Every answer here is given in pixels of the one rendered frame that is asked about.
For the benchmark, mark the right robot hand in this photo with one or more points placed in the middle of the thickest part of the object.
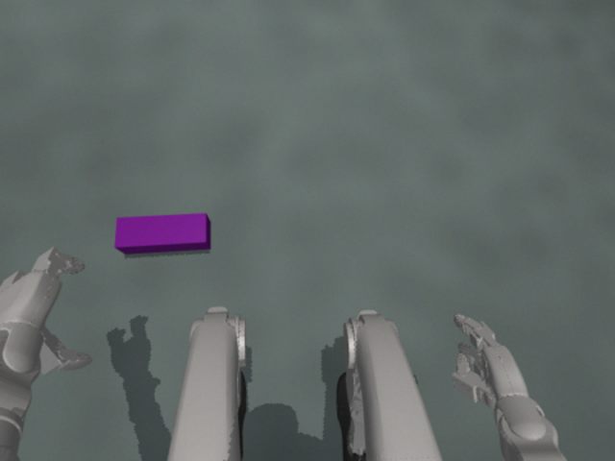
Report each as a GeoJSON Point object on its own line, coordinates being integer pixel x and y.
{"type": "Point", "coordinates": [496, 373]}

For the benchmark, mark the left robot hand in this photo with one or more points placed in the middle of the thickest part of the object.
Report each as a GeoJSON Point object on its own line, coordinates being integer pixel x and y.
{"type": "Point", "coordinates": [28, 299]}

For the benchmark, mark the right robot arm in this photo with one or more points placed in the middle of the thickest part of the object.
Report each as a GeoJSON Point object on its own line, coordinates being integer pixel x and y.
{"type": "Point", "coordinates": [525, 433]}

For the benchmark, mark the carton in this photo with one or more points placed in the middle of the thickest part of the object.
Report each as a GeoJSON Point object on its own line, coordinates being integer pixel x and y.
{"type": "Point", "coordinates": [162, 233]}

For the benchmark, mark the left robot arm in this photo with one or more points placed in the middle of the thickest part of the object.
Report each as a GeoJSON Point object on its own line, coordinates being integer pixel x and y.
{"type": "Point", "coordinates": [20, 365]}

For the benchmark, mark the right robot foot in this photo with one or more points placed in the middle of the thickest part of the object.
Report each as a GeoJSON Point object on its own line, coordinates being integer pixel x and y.
{"type": "Point", "coordinates": [344, 417]}

